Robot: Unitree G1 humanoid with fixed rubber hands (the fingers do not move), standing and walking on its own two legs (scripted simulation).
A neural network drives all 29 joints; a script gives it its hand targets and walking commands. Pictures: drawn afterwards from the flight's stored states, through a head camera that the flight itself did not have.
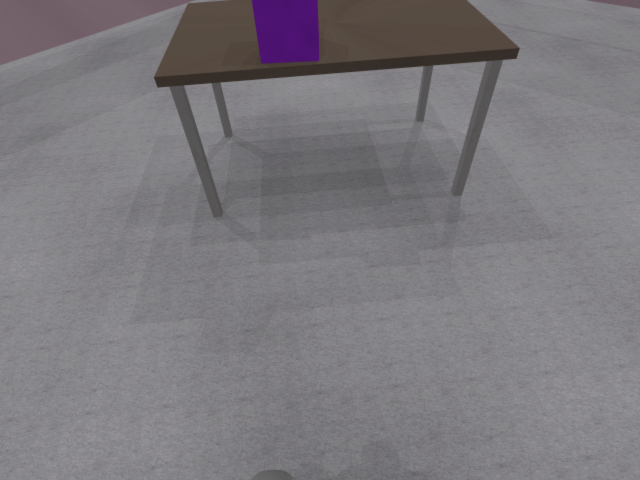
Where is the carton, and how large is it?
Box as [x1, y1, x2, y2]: [252, 0, 318, 63]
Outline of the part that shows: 252,0 261,63 318,60 317,0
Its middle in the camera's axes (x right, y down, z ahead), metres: -0.10 -0.77 +1.30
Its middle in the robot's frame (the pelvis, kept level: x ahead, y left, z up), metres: +1.51 +0.12 +0.04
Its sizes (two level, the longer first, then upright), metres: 0.210 0.200 0.250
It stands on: a table, 0.69 m high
